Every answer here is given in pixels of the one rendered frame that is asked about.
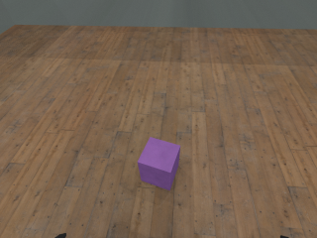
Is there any carton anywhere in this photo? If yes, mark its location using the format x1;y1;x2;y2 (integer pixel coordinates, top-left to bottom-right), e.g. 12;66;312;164
137;137;180;190

